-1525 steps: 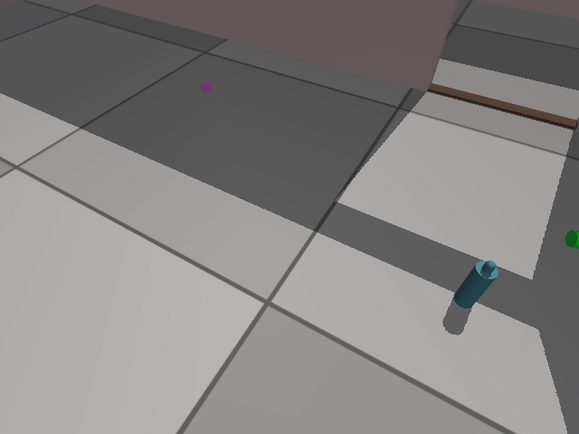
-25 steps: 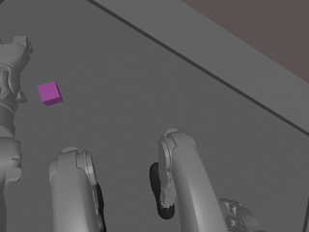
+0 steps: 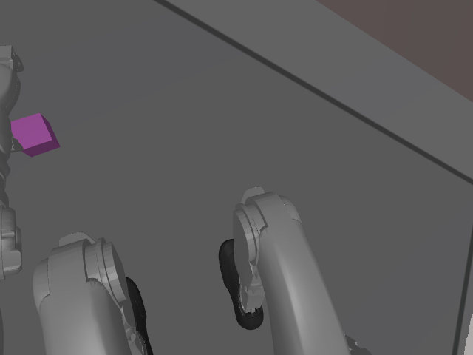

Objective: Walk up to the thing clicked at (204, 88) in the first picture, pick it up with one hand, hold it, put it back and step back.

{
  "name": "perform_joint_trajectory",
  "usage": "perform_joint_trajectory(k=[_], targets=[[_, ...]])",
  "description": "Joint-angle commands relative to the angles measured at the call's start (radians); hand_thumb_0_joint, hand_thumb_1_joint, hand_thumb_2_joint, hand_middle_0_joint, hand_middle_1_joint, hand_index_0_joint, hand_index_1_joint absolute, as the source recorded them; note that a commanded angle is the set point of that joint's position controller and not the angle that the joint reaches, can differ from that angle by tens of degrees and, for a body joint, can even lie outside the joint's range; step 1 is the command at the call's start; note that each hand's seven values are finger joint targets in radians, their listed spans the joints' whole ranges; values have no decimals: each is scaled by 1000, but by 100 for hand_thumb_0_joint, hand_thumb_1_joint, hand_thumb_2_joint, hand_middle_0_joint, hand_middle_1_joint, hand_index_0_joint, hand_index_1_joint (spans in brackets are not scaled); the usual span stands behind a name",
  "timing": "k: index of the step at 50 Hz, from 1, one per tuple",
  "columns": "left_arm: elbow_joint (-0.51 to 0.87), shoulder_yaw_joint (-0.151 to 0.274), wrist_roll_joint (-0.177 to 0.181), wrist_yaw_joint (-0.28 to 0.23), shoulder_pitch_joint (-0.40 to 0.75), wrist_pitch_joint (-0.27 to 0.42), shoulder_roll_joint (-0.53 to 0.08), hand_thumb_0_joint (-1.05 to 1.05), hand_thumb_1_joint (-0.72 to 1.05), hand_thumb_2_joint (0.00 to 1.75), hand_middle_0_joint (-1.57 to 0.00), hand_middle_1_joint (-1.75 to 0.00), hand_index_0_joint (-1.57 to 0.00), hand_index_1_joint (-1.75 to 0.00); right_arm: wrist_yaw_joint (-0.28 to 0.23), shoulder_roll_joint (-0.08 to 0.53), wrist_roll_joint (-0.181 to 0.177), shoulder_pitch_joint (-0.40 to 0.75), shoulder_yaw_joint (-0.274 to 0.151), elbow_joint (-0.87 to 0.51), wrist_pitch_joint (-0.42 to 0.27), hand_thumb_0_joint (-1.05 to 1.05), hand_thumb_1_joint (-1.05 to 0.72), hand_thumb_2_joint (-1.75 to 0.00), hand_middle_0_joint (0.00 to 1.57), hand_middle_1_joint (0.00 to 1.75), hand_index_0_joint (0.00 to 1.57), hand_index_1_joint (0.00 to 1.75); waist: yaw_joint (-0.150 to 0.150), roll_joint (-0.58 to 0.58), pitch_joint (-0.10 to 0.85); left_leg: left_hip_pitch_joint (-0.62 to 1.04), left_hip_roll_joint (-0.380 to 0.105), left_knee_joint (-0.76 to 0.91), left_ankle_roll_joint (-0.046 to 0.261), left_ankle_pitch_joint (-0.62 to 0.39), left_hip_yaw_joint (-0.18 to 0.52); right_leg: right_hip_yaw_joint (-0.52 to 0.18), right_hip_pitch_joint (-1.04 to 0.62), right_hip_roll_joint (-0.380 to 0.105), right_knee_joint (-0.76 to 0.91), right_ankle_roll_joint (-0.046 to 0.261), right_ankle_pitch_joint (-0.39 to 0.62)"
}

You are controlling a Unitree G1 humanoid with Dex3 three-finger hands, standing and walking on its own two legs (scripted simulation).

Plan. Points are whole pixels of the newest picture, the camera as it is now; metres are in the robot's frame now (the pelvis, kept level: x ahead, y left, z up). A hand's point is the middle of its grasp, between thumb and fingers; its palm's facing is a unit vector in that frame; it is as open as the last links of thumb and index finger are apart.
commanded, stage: home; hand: left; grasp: from above
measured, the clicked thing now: (35, 135) +0.54 +0.26 -0.30
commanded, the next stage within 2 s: none
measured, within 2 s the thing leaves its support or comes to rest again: neither
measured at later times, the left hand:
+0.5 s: hand out of the picture +0.37 +0.26 +0.03, palm faces -0.30 -0.58 -0.76, open 8.3 cm
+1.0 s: hand out of the picture +0.27 +0.21 +0.23, palm faces +0.11 -0.95 -0.29, open 7.4 cm
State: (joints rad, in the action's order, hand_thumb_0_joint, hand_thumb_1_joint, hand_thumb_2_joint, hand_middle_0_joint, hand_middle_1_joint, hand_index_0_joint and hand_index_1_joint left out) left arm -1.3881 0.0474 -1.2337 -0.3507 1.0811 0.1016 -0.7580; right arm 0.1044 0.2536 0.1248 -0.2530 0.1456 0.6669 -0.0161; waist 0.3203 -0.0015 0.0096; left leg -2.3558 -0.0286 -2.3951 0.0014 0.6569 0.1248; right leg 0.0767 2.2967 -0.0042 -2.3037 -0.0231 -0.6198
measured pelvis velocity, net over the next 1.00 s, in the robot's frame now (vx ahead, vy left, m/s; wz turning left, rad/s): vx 0.05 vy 0.00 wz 0.13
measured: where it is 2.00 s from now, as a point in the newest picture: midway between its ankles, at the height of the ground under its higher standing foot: (193, 321)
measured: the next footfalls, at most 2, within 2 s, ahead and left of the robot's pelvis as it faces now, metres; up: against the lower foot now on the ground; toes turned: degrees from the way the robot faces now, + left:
none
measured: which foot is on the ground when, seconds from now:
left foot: down 0.00-1.00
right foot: down 0.00-1.00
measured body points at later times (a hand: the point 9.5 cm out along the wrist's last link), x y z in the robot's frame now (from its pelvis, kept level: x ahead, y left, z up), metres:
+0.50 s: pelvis +0.01 +0.00 +0.14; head +0.19 +0.05 +0.55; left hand +0.39 +0.29 +0.07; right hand +0.17 -0.26 +0.03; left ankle +0.08 +0.13 -0.29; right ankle +0.11 -0.12 -0.29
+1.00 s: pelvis +0.05 +0.00 +0.32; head +0.14 +0.03 +0.76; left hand +0.26 +0.26 +0.26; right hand +0.25 -0.21 +0.23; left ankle +0.08 +0.13 -0.29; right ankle +0.11 -0.12 -0.29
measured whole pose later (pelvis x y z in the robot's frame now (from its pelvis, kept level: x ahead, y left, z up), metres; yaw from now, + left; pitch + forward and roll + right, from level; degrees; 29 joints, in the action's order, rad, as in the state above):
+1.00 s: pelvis +0.05 +0.00 +0.32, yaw +7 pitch +19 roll -3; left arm -0.16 0.02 -0.01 -0.10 -0.16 -0.36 -0.26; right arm -0.12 0.20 -0.04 -0.18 0.06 0.56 -0.11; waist 0.07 -0.03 0.17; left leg -1.10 -0.04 -1.32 -0.01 0.56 0.06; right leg 0.07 1.06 -0.01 -1.27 -0.01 -0.54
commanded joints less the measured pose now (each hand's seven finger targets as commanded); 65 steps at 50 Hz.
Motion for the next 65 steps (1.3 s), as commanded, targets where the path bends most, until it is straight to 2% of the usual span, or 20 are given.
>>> perform_joint_trajectory(k=[1,5,8,11,15,17,24,25,27,29,30,31,32,34,35,39,44,52,57,65], targets=[[183,27,71,-7,319,-60,-237,0,-31,84,-23,-84,-21,-82,-6,273,-11,-217,-125,-3,-3,0,-88,-89,20,30,20,30,-31,-371,857,571,25,283,27,-206,-99,64,-501,41,260,57,232],[258,18,137,77,215,-77,-181,0,-6,74,-20,-52,-18,-50,-2,268,-30,-226,-153,-6,9,0,-89,-90,20,30,20,30,-59,-306,859,572,26,314,33,-209,-101,57,-558,39,305,59,222],[395,40,208,139,102,-84,-163,0,18,69,-17,-34,-17,-35,-1,257,-57,-212,-186,-37,30,0,-90,-90,20,30,20,30,-126,-287,932,627,30,372,33,-235,-112,36,-643,37,354,60,235],[547,34,318,191,-7,-100,-83,0,42,70,-16,-24,-16,-24,-9,253,-80,-173,-214,-65,48,0,-90,-90,20,30,20,30,-149,-249,887,680,29,446,31,-195,-100,34,-630,33,417,68,183],[739,37,458,239,-158,-123,-15,0,74,87,-19,-29,-19,-29,-24,232,-105,-116,-235,-96,55,0,-90,-90,20,30,20,30,-179,-182,850,721,27,531,34,-151,-77,21,-682,28,496,62,154],[823,7,525,258,-229,-139,48,0,90,90,-20,-30,-20,-30,-35,217,-116,-84,-241,-113,52,0,-90,-90,20,30,20,30,-180,-170,821,778,21,591,33,-130,-66,15,-707,26,543,57,142],[1013,2,703,266,-455,-207,138,0,90,90,-20,-30,-20,-30,-85,197,-144,9,-239,-140,17,0,-90,-90,20,30,20,30,-212,-170,752,996,8,791,17,-83,-23,5,-792,14,674,51,121],[1044,-21,726,267,-468,-216,166,0,90,90,-20,-30,-20,-30,-92,191,-147,23,-234,-140,8,0,-90,-90,20,30,20,30,-206,-174,728,1013,8,814,16,-82,-22,1,-804,11,696,50,123],[1092,-5,780,258,-515,-233,172,0,90,90,-20,-30,-20,-30,-109,181,-151,43,-229,-152,-13,0,-90,-90,20,30,20,30,-209,-153,719,1047,12,849,20,-57,-30,-10,-869,12,757,47,105],[1132,-25,832,253,-595,-249,220,0,90,90,-20,-30,-20,-30,-125,170,-158,67,-222,-155,-36,0,-90,-90,20,30,20,30,-207,-157,661,1078,14,903,18,-40,-34,-17,-905,10,812,47,89],[1132,5,854,247,-635,-258,205,0,90,90,-20,-30,-20,-30,-134,170,-159,77,-216,-163,-47,0,-90,-90,20,30,20,30,-222,-137,660,1101,17,931,19,-12,-25,-23,-942,12,839,46,67],[1132,-5,882,246,-673,-268,226,0,90,90,-20,-30,-20,-30,-142,165,-162,96,-212,-161,-55,0,-90,-90,20,30,20,30,-217,-127,622,1116,16,960,19,6,-17,-26,-948,9,863,44,55],[1143,-26,906,247,-710,-276,255,0,90,90,-20,-30,-20,-30,-147,159,-163,101,-210,-165,-63,0,-90,-90,20,30,20,30,-210,-131,584,1131,14,983,18,2,-19,-27,-961,9,884,44,56],[1160,6,959,239,-791,-297,252,0,90,90,-20,-30,-20,-30,-159,147,-169,117,-199,-186,-78,0,-90,-90,20,30,20,30,-222,-97,572,1166,20,1021,22,-7,-30,-39,-1044,10,949,42,53],[1205,-11,991,239,-798,-300,278,0,90,90,-20,-30,-20,-30,-164,141,-169,115,-195,-189,-86,0,-90,-90,20,30,20,30,-210,-97,555,1182,21,1047,23,-5,-31,-40,-1065,9,975,41,50],[1297,6,1094,232,-919,-330,302,0,90,90,-20,-30,-20,-30,-188,121,-170,127,-183,-216,-113,0,-90,-90,20,30,20,30,-224,-96,562,1306,19,1124,21,-83,-47,-44,-1192,11,1066,40,109],[1362,26,1178,233,-1087,-382,346,0,90,90,-20,-30,-20,-30,-222,100,-169,95,-162,-226,-132,0,-90,-90,20,30,20,30,-238,-95,515,1451,14,1230,16,-222,-52,-42,-1342,12,1175,39,222],[1523,48,1280,249,-1329,-465,412,0,90,90,-20,-30,-20,-30,-275,75,-164,47,-139,-270,-171,0,-90,-90,20,30,20,30,-252,-70,385,1598,26,1404,17,-285,-78,-35,-1566,18,1384,31,277],[1630,47,1299,263,-1480,-497,434,0,90,90,-20,-30,-20,-30,-296,72,-158,20,-142,-294,-196,0,-90,-90,20,30,20,30,-264,-79,339,1702,23,1481,12,-393,-81,-15,-1652,26,1448,32,365],[1705,28,1293,301,-1574,-516,444,0,90,90,-20,-30,-20,-30,-303,80,-145,19,-153,-312,-232,0,-90,-90,20,30,20,30,-267,-40,232,1747,25,1547,16,-411,-83,9,-1692,30,1512,27,368]])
